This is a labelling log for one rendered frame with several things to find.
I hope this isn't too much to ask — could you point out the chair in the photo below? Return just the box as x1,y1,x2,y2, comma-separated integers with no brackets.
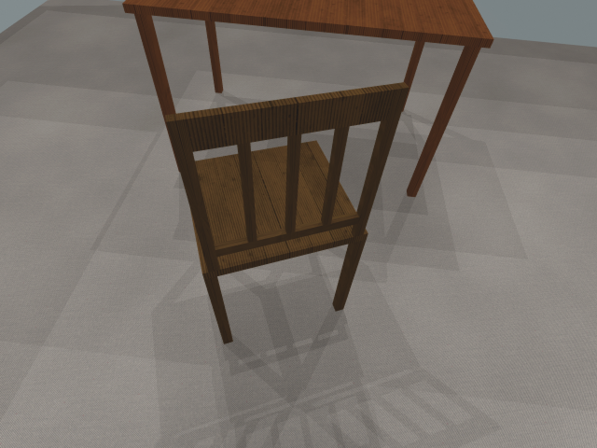
165,82,410,344

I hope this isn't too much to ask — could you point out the table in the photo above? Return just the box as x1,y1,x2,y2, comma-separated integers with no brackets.
122,0,494,197

